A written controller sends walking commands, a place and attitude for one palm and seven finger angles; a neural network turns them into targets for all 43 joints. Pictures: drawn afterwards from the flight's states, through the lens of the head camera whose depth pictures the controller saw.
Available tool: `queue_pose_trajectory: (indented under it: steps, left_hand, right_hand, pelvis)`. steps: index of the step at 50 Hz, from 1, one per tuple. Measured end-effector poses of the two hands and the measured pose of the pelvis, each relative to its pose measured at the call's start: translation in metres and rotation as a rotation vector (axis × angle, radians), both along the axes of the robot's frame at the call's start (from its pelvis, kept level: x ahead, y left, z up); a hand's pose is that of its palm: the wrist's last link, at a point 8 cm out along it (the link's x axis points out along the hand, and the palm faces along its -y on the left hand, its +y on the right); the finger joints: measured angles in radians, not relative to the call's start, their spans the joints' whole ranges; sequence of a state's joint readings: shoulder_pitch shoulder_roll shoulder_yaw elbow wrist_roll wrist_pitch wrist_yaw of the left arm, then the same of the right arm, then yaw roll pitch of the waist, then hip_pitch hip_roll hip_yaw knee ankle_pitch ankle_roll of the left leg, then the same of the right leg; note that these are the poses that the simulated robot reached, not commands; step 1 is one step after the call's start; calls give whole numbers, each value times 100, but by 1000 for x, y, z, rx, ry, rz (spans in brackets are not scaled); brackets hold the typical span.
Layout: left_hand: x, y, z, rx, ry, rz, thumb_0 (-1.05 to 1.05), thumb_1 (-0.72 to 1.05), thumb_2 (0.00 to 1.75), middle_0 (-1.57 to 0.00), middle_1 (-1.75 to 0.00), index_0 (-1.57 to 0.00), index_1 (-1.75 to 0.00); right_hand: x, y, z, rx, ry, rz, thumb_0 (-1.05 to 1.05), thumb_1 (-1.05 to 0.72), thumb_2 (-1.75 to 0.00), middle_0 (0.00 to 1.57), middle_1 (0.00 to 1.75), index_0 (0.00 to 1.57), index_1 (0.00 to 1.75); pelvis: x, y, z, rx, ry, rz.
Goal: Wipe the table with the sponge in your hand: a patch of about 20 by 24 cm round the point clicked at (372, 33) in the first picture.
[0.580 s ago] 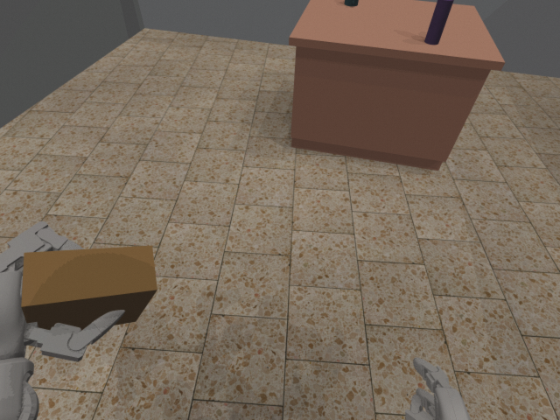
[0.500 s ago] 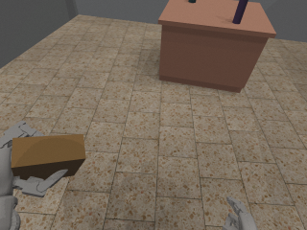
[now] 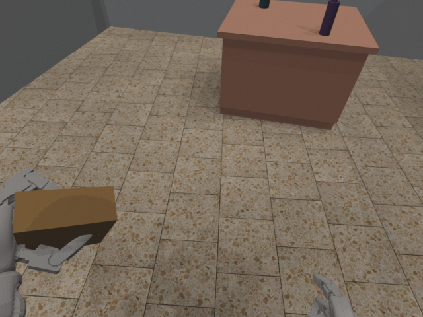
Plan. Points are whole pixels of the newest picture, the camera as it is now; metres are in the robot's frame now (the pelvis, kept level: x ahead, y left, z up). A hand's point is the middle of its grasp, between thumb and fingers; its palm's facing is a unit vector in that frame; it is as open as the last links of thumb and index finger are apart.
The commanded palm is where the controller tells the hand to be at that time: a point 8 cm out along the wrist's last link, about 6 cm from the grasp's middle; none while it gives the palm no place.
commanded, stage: walk to a spot facing it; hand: left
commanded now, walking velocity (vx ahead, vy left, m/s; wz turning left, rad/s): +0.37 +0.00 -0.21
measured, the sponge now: (79, 220) +0.22 +0.21 +0.14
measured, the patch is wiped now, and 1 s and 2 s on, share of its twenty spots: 0.00 0.00 0.00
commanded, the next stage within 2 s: none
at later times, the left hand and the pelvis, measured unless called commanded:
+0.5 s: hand (87, 172) +0.29 +0.23 +0.16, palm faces +0.40 -0.83 -0.39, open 9.1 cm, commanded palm +0.25 +0.27 +0.18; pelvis +0.08 -0.01 -0.01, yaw -2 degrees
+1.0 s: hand (180, 109) +0.47 +0.10 +0.17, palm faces +0.26 -0.81 -0.52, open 9.1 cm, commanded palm +0.41 +0.16 +0.18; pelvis +0.22 -0.10 -0.01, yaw -6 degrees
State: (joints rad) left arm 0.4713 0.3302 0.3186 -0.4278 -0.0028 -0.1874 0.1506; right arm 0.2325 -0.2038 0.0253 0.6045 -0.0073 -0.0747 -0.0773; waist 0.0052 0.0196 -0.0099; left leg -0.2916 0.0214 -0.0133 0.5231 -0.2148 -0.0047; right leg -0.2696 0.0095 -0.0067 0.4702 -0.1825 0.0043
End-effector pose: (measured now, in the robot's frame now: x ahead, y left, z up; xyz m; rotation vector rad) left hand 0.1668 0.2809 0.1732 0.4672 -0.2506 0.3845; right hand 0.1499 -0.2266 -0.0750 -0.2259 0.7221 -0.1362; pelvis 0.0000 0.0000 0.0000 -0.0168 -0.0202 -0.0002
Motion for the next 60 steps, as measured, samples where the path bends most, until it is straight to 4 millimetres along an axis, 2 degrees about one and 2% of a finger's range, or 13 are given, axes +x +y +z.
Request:
queue_pose_trajectory:
  steps: [9, 15, 19, 22, 25, 29, 36, 40, 43, 45, 49, 53, 60]
  left_hand:
    - [16, -5, -1, 7, -33, 4, 0, -41, 102, -84, -138, -84, -139]
    - [39, -22, -4, 20, -34, -8, 0, -41, 102, -84, -138, -84, -139]
    - [57, -28, -3, -4, -43, -27, 0, -41, 102, -84, -138, -84, -139]
    - [70, -24, 1, 7, -47, -39, 0, -41, 102, -84, -138, -84, -139]
    - [86, -16, 3, 37, -76, -52, 0, -41, 102, -84, -138, -84, -139]
    - [120, -15, 5, 50, -63, -57, 0, -41, 102, -84, -138, -84, -139]
    - [177, -59, 17, 65, -23, -139, 0, -41, 102, -84, -138, -84, -139]
    - [211, -88, 18, 131, 0, -166, 0, -41, 102, -84, -138, -84, -139]
    - [233, -109, 13, 176, -15, -163, 0, -41, 102, -84, -138, -84, -139]
    - [245, -119, 10, 153, -14, -163, 0, -41, 102, -84, -138, -84, -139]
    - [261, -136, 15, 150, 8, -173, 0, -41, 102, -84, -138, -84, -139]
    - [277, -143, 27, 172, 19, -172, 0, -41, 103, -84, -138, -84, -139]
    - [318, -137, 30, 138, -5, -109, 0, -42, 103, -84, -138, -84, -139]
  right_hand:
    - [1, -11, -8, -20, 9, -41, 1, -90, -90, 20, 30, 20, 30]
    - [8, -23, -21, 6, 43, -53, 1, -90, -90, 20, 30, 20, 30]
    - [18, -30, -22, -16, 108, -38, 2, -90, -90, 20, 30, 20, 30]
    - [31, -32, -16, -41, 125, -40, 2, -90, -90, 20, 30, 20, 30]
    - [52, -32, -14, -62, 81, -63, 2, -90, -90, 20, 30, 20, 30]
    - [79, -25, -9, -12, 23, -101, 2, -90, -90, 20, 30, 20, 30]
    - [113, -21, -8, 84, 12, -106, 1, -90, -89, 20, 30, 20, 30]
    - [131, -41, -25, 115, 39, -124, 1, -90, -89, 20, 30, 20, 30]
    - [148, -67, -48, 117, 77, -126, 1, -90, -89, 20, 30, 20, 30]
    - [158, -87, -56, 102, 116, -125, 1, -90, -89, 20, 30, 20, 30]
    - [178, -122, -47, 59, 148, -154, 2, -90, -89, 20, 30, 20, 30]
    - [201, -146, -30, 15, 150, -172, 2, -91, -90, 20, 30, 20, 30]
    - [254, -158, -11, -26, 120, -150, 1, -91, -90, 19, 30, 20, 30]
  pelvis:
    - [12, -5, -7, -1, -6, -13]
    - [33, -19, -12, 1, 3, -11]
    - [48, -19, -8, 16, 9, 2]
    - [63, -15, -5, 23, 14, -5]
    - [78, -9, -12, 26, 4, -31]
    - [97, -10, -9, 28, -1, -68]
    - [138, -31, 2, 12, 19, -114]
    - [166, -56, -5, 10, 19, -120]
    - [184, -76, -21, 15, 7, -105]
    - [192, -84, -23, 21, 0, -109]
    - [214, -95, -14, 32, 6, -106]
    - [238, -105, -3, 43, 23, -98]
    - [289, -113, 4, 63, 24, -90]
